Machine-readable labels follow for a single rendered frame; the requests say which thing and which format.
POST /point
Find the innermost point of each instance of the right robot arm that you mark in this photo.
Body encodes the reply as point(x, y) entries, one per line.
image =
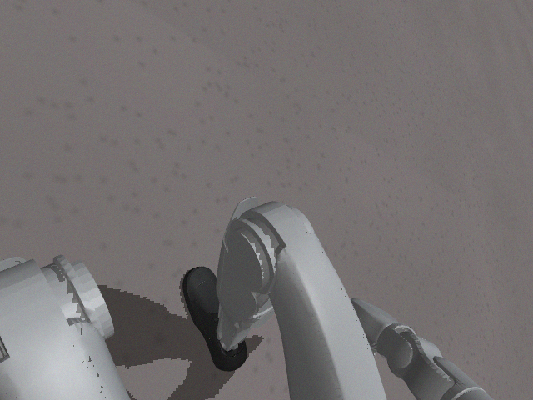
point(420, 364)

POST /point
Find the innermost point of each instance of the right robot hand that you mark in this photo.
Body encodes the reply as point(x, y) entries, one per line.
point(373, 320)

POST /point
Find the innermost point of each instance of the right robot foot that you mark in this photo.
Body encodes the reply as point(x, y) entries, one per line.
point(199, 289)

